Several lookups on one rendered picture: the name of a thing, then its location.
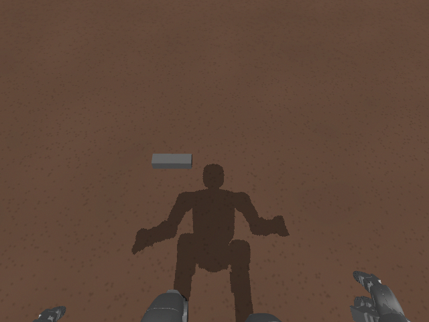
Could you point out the right robot hand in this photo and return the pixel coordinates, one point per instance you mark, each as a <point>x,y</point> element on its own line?
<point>382,301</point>

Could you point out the carton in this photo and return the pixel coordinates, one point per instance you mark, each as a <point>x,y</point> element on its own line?
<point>172,161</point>

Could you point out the left robot hand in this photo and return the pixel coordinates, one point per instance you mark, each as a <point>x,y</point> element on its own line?
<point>51,315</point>

